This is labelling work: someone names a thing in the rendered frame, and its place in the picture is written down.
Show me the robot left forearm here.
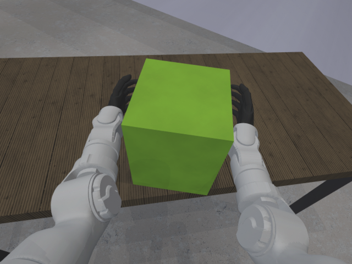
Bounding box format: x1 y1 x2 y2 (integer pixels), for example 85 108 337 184
51 106 124 216

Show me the robot right forearm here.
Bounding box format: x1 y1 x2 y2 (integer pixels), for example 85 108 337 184
228 123 296 215

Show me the right robot hand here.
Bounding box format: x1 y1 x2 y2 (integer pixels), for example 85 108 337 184
231 84 254 126

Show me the left robot hand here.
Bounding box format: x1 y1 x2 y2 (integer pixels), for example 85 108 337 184
108 74 138 116

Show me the table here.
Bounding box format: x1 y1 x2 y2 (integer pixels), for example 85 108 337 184
0 52 352 262

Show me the right robot upper arm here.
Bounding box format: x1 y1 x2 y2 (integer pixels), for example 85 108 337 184
236 203 347 264

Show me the carton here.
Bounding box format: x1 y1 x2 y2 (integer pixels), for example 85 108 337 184
121 58 234 195

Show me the left robot upper arm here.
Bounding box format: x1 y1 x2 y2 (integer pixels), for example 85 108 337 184
0 173 122 264

